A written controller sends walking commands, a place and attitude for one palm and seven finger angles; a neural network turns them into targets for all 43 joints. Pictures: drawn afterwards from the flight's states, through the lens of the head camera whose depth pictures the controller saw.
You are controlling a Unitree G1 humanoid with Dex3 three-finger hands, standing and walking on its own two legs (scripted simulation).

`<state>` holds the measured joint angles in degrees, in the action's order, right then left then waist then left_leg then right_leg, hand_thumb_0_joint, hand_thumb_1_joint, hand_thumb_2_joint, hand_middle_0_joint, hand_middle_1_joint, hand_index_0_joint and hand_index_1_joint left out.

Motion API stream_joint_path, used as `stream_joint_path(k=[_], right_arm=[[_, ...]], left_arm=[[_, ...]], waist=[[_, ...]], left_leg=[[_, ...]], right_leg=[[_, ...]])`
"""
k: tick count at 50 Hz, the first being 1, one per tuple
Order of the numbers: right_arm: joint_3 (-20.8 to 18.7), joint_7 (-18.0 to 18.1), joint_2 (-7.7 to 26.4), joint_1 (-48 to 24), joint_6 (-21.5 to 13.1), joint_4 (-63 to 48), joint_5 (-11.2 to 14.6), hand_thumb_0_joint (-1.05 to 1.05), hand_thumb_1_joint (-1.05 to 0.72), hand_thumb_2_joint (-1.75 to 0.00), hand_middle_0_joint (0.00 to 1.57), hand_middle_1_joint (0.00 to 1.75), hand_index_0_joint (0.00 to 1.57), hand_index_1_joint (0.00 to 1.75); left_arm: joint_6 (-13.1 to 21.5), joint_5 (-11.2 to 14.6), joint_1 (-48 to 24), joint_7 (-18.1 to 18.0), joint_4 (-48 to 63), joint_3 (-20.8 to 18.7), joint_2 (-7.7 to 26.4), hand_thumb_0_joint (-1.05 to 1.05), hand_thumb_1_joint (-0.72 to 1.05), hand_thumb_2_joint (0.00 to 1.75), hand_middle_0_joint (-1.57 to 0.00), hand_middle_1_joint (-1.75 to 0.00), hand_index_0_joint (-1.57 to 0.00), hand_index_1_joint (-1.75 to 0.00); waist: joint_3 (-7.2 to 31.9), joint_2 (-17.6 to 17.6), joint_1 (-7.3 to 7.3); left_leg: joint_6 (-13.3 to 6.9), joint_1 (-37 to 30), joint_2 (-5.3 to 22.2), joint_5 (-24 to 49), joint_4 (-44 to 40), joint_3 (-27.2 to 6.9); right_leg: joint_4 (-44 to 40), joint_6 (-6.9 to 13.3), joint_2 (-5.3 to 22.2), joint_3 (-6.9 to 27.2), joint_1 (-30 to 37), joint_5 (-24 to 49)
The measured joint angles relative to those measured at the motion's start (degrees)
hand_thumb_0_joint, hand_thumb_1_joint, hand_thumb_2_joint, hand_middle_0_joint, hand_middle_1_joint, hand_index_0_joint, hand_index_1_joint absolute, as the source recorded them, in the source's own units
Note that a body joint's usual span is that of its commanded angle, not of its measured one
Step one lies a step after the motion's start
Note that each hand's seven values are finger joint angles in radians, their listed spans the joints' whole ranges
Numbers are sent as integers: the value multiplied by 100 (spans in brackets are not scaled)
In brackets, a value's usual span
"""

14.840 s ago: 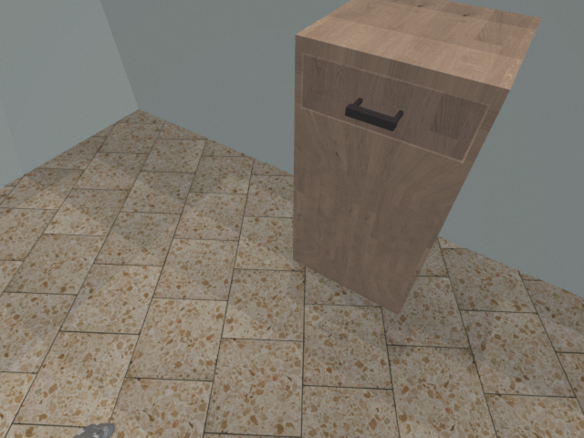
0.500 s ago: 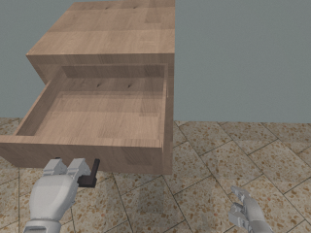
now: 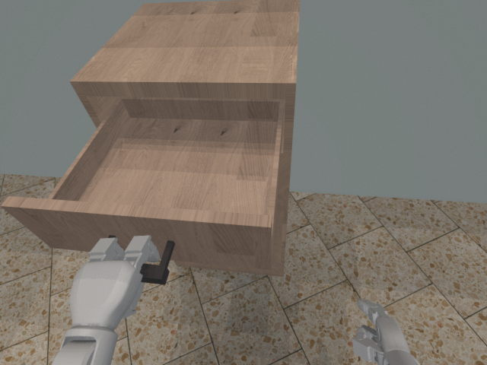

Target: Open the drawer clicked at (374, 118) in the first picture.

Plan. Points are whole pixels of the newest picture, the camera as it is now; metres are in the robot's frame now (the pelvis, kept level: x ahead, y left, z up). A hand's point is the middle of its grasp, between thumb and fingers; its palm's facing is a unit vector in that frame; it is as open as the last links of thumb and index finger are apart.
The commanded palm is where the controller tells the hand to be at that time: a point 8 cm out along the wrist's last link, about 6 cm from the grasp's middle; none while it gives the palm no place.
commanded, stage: open the thumb to release the handle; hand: left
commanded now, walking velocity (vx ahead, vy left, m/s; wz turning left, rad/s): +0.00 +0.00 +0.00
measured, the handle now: (134, 258) +0.25 +0.22 +0.05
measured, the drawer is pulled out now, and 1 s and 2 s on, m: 0.30 0.29 0.29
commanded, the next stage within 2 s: lift the hand off the handle in 0.24 s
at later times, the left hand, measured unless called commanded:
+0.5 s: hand (126, 298) +0.20 +0.22 +0.03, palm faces +0.05 -0.08 -1.00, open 13.8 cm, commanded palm +0.18 +0.22 +0.08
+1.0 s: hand (117, 275) +0.22 +0.22 +0.07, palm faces +0.06 -0.08 -0.99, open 13.6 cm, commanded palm +0.19 +0.23 +0.14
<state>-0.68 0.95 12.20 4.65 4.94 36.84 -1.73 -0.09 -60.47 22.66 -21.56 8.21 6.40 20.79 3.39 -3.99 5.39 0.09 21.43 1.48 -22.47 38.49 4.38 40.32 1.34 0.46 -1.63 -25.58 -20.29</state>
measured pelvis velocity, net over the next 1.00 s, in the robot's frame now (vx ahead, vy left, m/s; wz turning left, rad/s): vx -0.02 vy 0.00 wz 0.01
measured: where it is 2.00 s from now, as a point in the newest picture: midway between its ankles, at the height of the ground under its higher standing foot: outside the picture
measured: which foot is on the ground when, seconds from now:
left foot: down 0.00-1.00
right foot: down 0.00-1.00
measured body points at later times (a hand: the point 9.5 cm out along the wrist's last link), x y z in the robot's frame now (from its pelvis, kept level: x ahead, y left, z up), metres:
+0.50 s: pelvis -0.02 -0.01 +0.00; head +0.01 -0.04 +0.45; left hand +0.19 +0.22 +0.09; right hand +0.20 -0.22 -0.10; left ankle -0.03 +0.12 -0.72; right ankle +0.00 -0.10 -0.72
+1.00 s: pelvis -0.02 +0.00 +0.01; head +0.00 -0.04 +0.46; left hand +0.21 +0.23 +0.12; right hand +0.20 -0.21 -0.09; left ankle -0.03 +0.12 -0.72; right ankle +0.00 -0.10 -0.72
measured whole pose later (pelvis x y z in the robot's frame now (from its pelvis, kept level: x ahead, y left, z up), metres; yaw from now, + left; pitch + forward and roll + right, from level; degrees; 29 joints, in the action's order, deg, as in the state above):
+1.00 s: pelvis -0.02 +0.00 +0.01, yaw +0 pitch +2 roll +1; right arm -0.7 3.0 13.3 4.2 4.3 37.9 -0.7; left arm -0.1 -56.9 13.1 -14.4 5.2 5.7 23.5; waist 0.5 -4.7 5.4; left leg -0.1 14.8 1.0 -17.2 30.5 4.1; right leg 32.3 1.2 0.5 -1.9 -18.7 -15.2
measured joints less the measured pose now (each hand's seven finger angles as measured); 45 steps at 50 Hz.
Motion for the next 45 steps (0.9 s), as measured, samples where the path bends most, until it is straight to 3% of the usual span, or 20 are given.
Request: stream_joint_path(k=[11,17,28,35,45], right_arm=[[66,63,-6,-108,-72,-35,2,1,-90,-89,20,30,20,30],[-6,47,65,-77,-102,-53,-23,1,-90,-89,20,30,20,30],[-94,124,134,21,-76,121,1,1,-90,-89,20,30,20,30],[-27,211,32,-14,-71,186,58,1,-90,-89,20,30,20,30],[10,222,28,-21,-92,114,89,1,-90,-89,20,30,20,30]], left_arm=[[98,67,-343,342,-312,-58,69,0,-18,43,-39,-127,-34,-124],[191,75,-292,327,-305,-161,54,0,-39,34,-36,-123,-33,-121],[146,-46,-660,118,-608,7,21,0,-49,30,-35,-123,-32,-120],[68,42,-1156,281,-1035,100,32,0,-49,30,-35,-123,-32,-121],[121,311,-976,587,-560,-67,214,0,-49,30,-37,-121,-35,-122]], waist=[[-92,14,11],[-108,36,-2],[-142,39,38],[-154,10,3],[-232,-30,-39]], left_leg=[[43,-222,18,203,-258,-46],[53,-223,27,266,-322,-33],[39,-82,-11,300,-246,-104],[30,-126,-25,362,-318,-103],[8,-482,-22,470,-636,-29]], right_leg=[[-250,50,-28,-49,233,178],[-302,62,-41,-36,223,239],[-246,55,4,-99,124,254],[-313,49,12,-97,166,314],[-630,19,-12,-24,496,450]])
